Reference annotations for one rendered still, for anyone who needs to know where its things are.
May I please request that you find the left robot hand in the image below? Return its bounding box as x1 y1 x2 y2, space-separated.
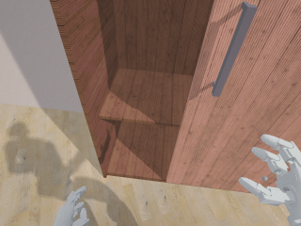
53 186 89 226

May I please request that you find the handle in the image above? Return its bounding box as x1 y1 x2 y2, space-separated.
212 1 258 97

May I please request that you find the right robot forearm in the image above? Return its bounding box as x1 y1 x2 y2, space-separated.
287 210 301 226

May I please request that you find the wardrobe door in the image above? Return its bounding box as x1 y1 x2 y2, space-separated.
166 0 301 193

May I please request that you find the right robot hand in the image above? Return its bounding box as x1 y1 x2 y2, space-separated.
238 134 301 214

